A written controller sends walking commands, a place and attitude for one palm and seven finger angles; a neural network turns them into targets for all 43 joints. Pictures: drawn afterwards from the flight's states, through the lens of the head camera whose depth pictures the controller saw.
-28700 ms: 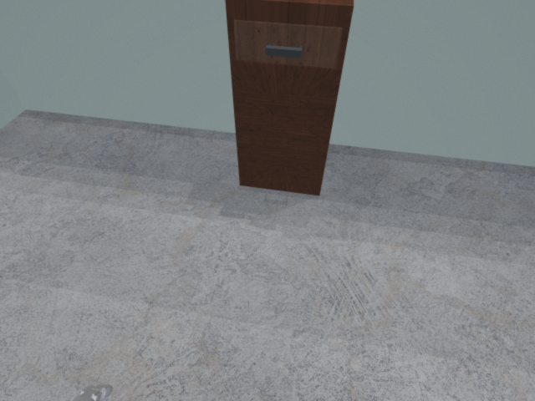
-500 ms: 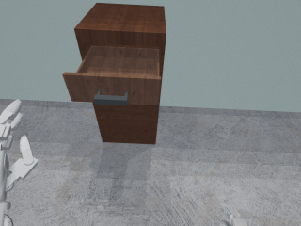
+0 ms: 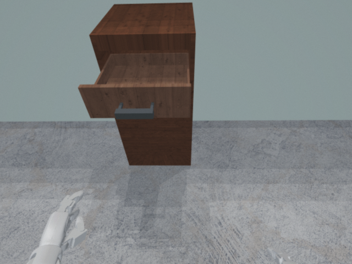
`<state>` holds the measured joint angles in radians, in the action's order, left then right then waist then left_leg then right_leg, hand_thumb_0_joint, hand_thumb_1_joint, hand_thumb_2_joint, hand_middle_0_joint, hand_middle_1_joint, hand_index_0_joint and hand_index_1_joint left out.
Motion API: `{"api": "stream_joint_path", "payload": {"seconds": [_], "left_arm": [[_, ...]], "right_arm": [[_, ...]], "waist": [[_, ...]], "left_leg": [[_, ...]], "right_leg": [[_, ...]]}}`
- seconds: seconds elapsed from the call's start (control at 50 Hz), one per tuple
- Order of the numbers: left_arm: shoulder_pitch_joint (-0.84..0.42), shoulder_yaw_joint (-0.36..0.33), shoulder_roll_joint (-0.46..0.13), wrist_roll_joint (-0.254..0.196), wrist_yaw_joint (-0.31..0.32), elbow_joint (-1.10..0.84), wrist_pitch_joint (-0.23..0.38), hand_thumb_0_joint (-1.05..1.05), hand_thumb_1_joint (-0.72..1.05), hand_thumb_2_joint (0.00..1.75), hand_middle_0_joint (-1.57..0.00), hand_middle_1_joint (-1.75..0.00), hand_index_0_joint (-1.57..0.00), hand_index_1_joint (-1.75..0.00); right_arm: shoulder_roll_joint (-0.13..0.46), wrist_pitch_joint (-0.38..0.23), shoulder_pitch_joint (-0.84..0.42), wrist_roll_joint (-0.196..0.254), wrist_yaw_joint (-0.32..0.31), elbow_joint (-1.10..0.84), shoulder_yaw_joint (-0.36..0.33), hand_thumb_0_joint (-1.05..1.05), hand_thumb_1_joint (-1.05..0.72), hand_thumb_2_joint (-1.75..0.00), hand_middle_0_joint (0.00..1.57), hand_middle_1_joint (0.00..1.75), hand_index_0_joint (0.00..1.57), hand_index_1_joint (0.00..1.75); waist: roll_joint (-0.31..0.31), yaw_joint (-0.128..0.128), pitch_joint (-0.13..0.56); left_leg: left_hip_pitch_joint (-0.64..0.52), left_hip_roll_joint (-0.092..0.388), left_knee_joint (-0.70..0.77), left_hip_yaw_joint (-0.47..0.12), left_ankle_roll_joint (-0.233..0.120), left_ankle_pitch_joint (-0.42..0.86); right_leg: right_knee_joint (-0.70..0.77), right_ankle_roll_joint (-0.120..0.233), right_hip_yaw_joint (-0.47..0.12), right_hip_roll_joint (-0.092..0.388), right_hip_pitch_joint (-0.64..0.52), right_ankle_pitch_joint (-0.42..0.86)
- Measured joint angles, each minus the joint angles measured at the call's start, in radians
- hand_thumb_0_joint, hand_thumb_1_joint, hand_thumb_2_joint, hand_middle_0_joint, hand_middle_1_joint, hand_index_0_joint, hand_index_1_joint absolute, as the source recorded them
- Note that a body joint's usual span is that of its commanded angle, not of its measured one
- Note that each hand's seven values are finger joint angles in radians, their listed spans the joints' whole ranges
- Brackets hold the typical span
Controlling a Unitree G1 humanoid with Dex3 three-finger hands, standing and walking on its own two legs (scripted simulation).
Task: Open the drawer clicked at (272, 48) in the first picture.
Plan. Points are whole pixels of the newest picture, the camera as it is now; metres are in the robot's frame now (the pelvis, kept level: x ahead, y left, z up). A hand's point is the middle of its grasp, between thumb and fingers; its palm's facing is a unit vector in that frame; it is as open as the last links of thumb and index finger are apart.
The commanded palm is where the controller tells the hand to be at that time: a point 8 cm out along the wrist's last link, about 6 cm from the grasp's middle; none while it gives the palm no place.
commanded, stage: let the arm hang, fingers relaxed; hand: left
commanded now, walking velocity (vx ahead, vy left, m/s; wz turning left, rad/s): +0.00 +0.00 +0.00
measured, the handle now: (135, 109) +0.61 +0.17 +0.01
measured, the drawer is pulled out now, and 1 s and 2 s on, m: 0.28 0.28 0.28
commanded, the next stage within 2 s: look to check the result in 0.96 s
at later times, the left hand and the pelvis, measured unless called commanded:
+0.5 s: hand out of the picture -0.04 +0.21 -0.15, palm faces -0.01 -0.96 -0.28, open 7.3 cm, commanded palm none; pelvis -0.01 +0.00 +0.02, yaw -1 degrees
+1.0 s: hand out of the picture +0.05 +0.19 -0.15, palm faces -0.03 -0.97 -0.23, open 7.4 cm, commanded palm none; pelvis +0.00 +0.00 +0.02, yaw -1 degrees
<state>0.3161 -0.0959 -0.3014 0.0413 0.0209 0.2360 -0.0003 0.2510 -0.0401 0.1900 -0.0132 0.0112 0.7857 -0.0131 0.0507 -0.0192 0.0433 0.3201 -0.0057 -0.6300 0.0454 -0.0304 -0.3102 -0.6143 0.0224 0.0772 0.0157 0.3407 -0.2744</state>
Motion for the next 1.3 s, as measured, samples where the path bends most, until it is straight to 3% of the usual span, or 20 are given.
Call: {"api": "stream_joint_path", "payload": {"seconds": [0.06, 0.14, 0.24, 0.4, 0.58, 0.9, 1.3], "left_arm": [[-0.025, 0.072, 0.055, -0.001, -0.018, 0.282, -0.061, 0.01, 0.9, 0.9, -0.19, -0.3, -0.2, -0.29], [-0.016, 0.119, 0.116, -0.018, -0.02, 0.515, -0.067, 0.01, 0.92, 0.9, -0.2, -0.3, -0.2, -0.3], [-0.017, 0.097, 0.08, -0.024, -0.009, 0.666, -0.032, -0.02, 0.99, 0.9, -0.2, -0.3, -0.21, -0.3], [0.015, 0.096, 0.063, -0.027, -0.008, 0.841, -0.023, 0.0, 0.93, 0.9, -0.2, -0.3, -0.2, -0.3], [-0.033, 0.092, 0.075, -0.027, -0.001, 0.889, -0.008, 0.0, 0.91, 0.9, -0.2, -0.3, -0.2, -0.3], [-0.141, 0.096, 0.106, -0.026, -0.002, 0.881, 0.016, 0.0, 0.9, 0.9, -0.2, -0.3, -0.2, -0.3], [-0.156, 0.085, 0.048, -0.028, -0.004, 0.907, 0.016, 0.0, 0.9, 0.9, -0.2, -0.3, -0.2, -0.3]], "right_arm": [[-0.013, 0.034, 0.02, -0.01, -0.001, 0.035, 0.008, 0.0, -0.9, -0.9, 0.21, 0.3, 0.2, 0.3], [-0.037, 0.056, 0.059, -0.012, -0.006, 0.093, 0.022, 0.0, -0.9, -0.9, 0.2, 0.3, 0.2, 0.3], [-0.058, 0.073, 0.109, -0.008, -0.014, 0.181, 0.025, 0.0, -0.9, -0.9, 0.2, 0.3, 0.2, 0.3], [-0.064, 0.076, 0.14, -0.003, -0.024, 0.262, 0.012, 0.0, -0.9, -0.9, 0.2, 0.3, 0.2, 0.3], [-0.081, 0.062, 0.114, -0.002, -0.023, 0.302, 0.008, 0.0, -0.9, -0.9, 0.2, 0.3, 0.2, 0.3], [-0.064, 0.047, 0.063, -0.003, -0.027, 0.327, 0.001, 0.0, -0.9, -0.9, 0.2, 0.3, 0.2, 0.3], [-0.015, 0.046, -0.002, -0.001, -0.025, 0.332, -0.002, 0.0, -0.9, -0.9, 0.2, 0.3, 0.2, 0.3]], "waist": [[-0.036, -0.017, -0.024], [-0.089, -0.013, -0.081], [-0.099, 0.02, -0.125], [-0.042, 0.023, -0.12], [-0.019, 0.021, -0.108], [-0.047, 0.006, -0.105], [-0.034, 0.012, -0.129]], "left_leg": [[-0.03, -0.006, 0.017, 0.007, 0.001, 0.007], [-0.065, 0.002, 0.078, 0.006, 0.007, 0.044], [-0.079, 0.01, 0.15, -0.009, 0.013, 0.095], [-0.118, 0.002, 0.207, 0.001, 0.004, 0.12], [-0.137, -0.008, 0.234, 0.014, -0.002, 0.131], [-0.174, -0.005, 0.27, 0.016, 0.004, 0.135], [-0.204, 0.001, 0.311, 0.011, 0.012, 0.137]], "right_leg": [[-0.006, -0.001, -0.008, 0.006, -0.017, -0.003], [0.063, 0.004, -0.006, -0.006, -0.056, 0.039], [0.171, 0.011, 0.01, -0.019, -0.091, 0.104], [0.225, 0.002, -0.001, -0.013, -0.126, 0.132], [0.224, -0.003, -0.014, -0.005, -0.128, 0.132], [0.249, -0.001, -0.017, -0.01, -0.159, 0.13], [0.291, 0.004, -0.013, -0.018, -0.19, 0.131]]}}
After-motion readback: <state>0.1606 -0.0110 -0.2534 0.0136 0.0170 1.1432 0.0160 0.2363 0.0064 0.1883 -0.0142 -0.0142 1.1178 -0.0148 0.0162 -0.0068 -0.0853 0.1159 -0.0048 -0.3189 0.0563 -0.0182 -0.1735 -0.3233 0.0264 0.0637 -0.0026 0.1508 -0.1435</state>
